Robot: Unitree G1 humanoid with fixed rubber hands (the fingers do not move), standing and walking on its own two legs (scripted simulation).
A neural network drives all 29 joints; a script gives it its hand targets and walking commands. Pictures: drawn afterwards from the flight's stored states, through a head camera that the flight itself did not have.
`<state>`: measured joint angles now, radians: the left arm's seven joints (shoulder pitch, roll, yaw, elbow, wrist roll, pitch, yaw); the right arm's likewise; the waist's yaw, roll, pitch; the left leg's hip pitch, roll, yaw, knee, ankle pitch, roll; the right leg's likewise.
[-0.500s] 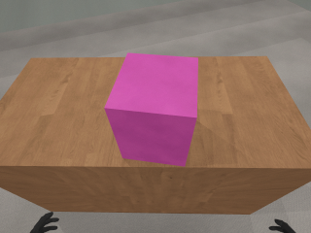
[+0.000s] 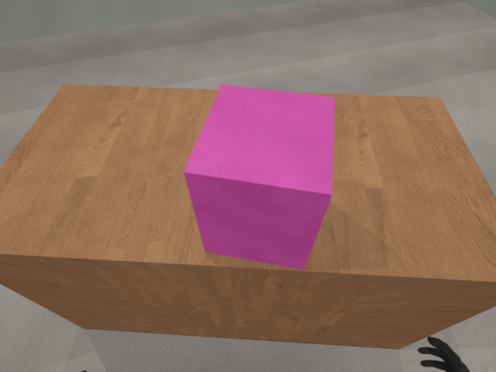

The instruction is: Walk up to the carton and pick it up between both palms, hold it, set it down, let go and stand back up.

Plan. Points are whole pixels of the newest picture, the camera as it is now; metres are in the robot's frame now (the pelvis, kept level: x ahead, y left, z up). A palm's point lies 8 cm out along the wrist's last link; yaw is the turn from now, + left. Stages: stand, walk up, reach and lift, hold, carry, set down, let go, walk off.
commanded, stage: walk up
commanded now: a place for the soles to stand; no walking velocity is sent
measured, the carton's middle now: (264, 181) +0.43 -0.01 +0.03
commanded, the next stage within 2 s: stand in 0.34 s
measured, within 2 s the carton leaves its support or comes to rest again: neither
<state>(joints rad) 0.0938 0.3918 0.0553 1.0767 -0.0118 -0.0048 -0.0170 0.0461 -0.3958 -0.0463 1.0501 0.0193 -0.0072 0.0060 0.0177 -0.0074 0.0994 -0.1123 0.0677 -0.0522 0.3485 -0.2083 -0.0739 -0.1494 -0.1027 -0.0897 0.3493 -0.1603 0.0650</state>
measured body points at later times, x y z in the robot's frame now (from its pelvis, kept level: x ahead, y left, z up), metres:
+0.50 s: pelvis +0.01 +0.00 +0.00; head +0.04 +0.01 +0.45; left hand +0.10 +0.32 -0.13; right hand +0.11 -0.32 -0.12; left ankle -0.01 +0.17 -0.75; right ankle +0.01 -0.16 -0.75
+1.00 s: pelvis +0.00 +0.00 -0.02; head +0.05 +0.01 +0.43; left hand +0.21 +0.30 -0.10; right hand +0.19 -0.30 -0.11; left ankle -0.01 +0.17 -0.75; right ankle +0.01 -0.16 -0.75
